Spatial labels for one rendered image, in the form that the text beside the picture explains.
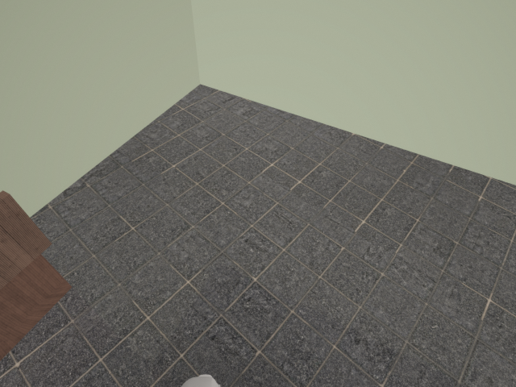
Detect drawer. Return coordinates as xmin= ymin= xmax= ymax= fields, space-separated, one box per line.
xmin=0 ymin=191 xmax=52 ymax=289

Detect cabinet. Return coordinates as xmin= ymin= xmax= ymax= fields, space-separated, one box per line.
xmin=0 ymin=254 xmax=72 ymax=361

